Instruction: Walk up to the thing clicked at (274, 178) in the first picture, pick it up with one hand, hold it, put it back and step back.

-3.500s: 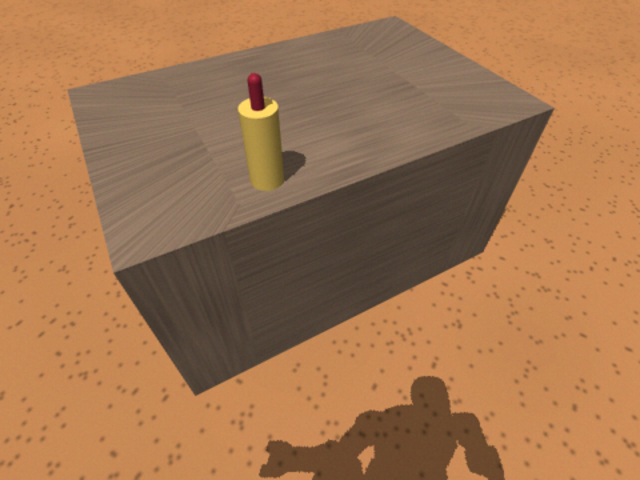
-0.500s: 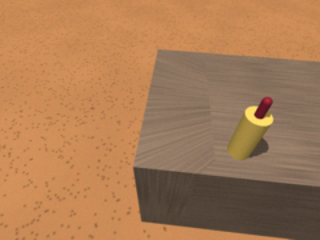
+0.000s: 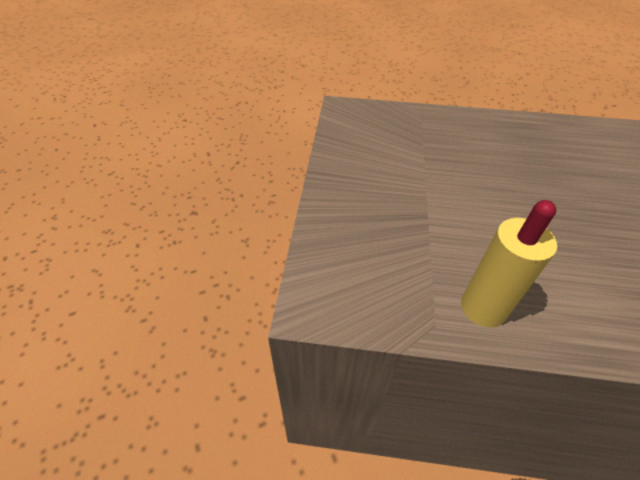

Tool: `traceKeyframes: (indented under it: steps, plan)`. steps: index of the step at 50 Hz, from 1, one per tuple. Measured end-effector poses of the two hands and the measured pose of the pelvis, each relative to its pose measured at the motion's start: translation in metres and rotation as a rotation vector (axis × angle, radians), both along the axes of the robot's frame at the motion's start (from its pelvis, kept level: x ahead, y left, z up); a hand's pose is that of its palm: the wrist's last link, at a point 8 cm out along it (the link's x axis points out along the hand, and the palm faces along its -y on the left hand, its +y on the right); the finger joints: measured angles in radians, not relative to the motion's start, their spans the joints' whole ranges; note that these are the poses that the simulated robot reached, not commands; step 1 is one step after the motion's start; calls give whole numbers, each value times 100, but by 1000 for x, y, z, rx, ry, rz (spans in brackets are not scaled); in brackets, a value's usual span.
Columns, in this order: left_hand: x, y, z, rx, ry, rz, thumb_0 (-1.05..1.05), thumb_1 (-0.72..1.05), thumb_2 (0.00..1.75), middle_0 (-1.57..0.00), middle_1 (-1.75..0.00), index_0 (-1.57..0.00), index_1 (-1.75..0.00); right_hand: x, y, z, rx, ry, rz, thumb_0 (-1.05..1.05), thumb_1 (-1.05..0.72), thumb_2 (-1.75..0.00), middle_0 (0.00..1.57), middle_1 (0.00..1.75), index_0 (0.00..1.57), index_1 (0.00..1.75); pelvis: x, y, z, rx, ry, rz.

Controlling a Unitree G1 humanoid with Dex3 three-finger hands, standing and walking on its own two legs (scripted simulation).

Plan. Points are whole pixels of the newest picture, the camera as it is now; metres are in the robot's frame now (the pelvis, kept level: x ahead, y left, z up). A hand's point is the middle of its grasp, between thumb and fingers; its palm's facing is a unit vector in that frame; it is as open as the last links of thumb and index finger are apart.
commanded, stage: walk up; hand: right
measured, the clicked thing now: (511, 263) +0.43 -0.26 +0.00
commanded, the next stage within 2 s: stand in 0.06 s
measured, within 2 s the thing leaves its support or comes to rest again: neither
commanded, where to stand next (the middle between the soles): +0.04 -0.01 m, yaw -5 degrees
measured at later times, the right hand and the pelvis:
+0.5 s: hand out of the picture +0.10 -0.26 -0.15, palm faces -0.01 +0.94 -0.34, open 7.4 cm; pelvis +0.02 -0.01 +0.01, yaw -2 degrees
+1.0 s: hand out of the picture +0.08 -0.27 -0.15, palm faces +0.01 +0.94 -0.35, open 7.4 cm; pelvis +0.02 -0.01 +0.01, yaw -3 degrees
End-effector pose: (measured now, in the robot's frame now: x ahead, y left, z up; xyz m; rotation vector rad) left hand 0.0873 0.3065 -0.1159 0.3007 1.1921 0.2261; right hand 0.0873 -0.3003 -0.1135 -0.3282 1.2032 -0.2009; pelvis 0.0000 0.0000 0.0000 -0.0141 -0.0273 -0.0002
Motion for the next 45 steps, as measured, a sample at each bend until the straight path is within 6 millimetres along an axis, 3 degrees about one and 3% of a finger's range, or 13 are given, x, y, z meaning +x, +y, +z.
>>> traceKeyframes:
  steps: [21, 45]
  plan:
    - [-7, -16, -3, -17, 83, -20, 1, 91, 90, -20, -30, -21, -30, 3, 0, 0, 12, 10, -14, 1, -90, -90, 21, 30, 21, 30, 15, -5, 5, 9, 1, -35]
    - [11, -22, 3, -3, 40, -49, 1, 91, 90, -20, -30, -21, -30, -4, -10, 0, 8, 8, -33, 1, -90, -90, 21, 30, 21, 30, 17, -11, 6, 10, -6, -47]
